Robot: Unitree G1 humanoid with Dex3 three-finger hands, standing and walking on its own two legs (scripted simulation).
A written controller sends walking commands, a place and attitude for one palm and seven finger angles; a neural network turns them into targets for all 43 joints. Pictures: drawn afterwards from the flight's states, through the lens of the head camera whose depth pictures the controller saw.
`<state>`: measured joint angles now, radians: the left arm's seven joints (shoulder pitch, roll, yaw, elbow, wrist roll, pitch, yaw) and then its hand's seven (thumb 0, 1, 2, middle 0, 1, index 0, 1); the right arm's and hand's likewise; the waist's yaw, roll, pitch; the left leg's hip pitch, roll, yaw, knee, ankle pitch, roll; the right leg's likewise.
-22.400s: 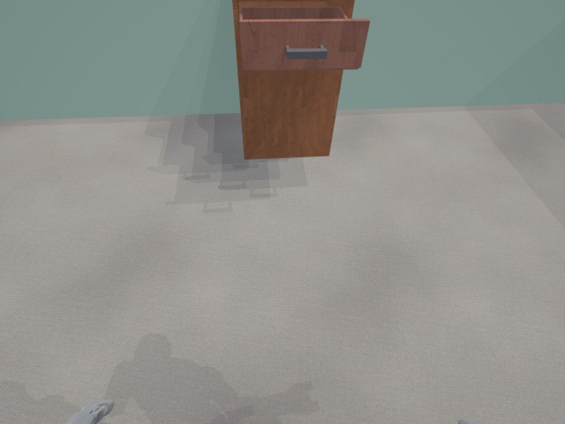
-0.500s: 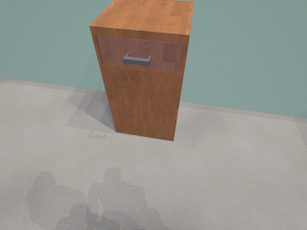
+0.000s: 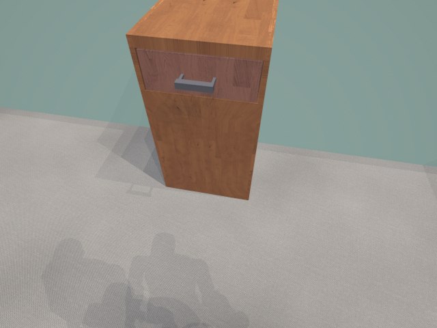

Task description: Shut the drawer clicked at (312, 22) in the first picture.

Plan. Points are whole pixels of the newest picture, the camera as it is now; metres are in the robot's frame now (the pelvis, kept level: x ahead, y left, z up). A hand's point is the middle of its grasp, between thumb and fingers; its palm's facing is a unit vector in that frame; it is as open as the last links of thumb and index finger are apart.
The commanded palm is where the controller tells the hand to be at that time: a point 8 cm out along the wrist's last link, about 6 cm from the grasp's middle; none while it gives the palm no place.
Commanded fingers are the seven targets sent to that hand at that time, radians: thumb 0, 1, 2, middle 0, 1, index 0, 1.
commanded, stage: look to check the result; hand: left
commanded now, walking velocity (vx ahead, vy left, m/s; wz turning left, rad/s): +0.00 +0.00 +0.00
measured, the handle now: (196, 82) +0.87 +0.12 -0.04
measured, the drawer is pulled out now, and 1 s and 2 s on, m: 0.00 0.00 0.00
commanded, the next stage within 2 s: stand and wait in 0.12 s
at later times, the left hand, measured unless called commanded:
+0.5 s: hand out of the picture +0.04 +0.19 -0.17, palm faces +0.02 -0.97 -0.23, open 7.4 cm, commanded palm none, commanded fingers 0.00 0.90 0.90 -0.20 -0.30 -0.20 -0.30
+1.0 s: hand out of the picture +0.05 +0.19 -0.17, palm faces +0.02 -0.97 -0.24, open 7.4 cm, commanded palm none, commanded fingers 0.00 0.90 0.90 -0.20 -0.30 -0.20 -0.30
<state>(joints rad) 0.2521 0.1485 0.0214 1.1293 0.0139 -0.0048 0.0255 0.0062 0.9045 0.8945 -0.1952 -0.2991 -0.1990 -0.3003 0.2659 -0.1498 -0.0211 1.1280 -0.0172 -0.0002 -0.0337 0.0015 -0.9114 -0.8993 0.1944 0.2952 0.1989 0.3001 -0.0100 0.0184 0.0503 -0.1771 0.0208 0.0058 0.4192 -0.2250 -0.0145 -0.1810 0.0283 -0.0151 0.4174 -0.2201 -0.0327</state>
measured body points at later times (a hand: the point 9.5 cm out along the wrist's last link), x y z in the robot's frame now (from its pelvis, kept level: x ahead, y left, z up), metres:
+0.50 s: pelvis +0.01 -0.01 +0.00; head +0.03 -0.01 +0.45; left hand +0.04 +0.24 -0.15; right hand +0.02 -0.24 -0.16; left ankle +0.00 +0.13 -0.74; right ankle +0.00 -0.10 -0.74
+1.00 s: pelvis +0.02 -0.01 +0.00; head +0.03 -0.01 +0.45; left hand +0.05 +0.24 -0.15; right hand +0.03 -0.25 -0.16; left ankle +0.00 +0.13 -0.74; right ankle +0.00 -0.10 -0.74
